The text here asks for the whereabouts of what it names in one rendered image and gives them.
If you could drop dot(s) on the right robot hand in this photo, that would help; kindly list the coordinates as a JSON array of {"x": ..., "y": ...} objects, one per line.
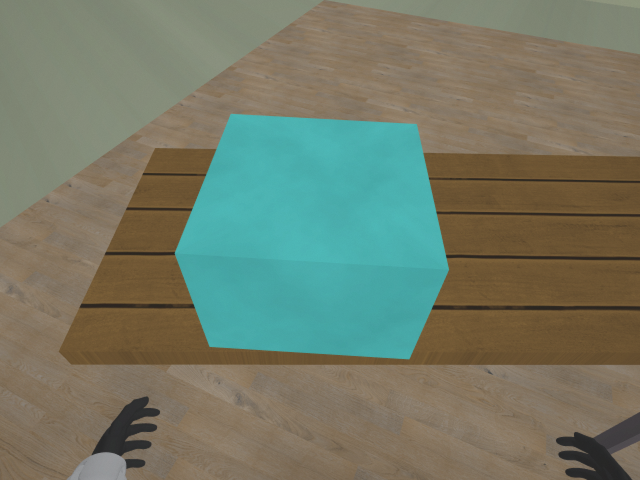
[{"x": 606, "y": 467}]

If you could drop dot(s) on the table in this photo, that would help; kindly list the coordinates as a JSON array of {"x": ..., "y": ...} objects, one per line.
[{"x": 544, "y": 269}]

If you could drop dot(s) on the carton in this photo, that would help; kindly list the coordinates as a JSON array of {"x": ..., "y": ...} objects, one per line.
[{"x": 314, "y": 236}]

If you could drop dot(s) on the left robot forearm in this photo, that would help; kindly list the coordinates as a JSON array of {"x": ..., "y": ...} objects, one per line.
[{"x": 101, "y": 466}]

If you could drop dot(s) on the left robot hand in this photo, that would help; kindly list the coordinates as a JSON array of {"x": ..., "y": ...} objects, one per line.
[{"x": 113, "y": 440}]

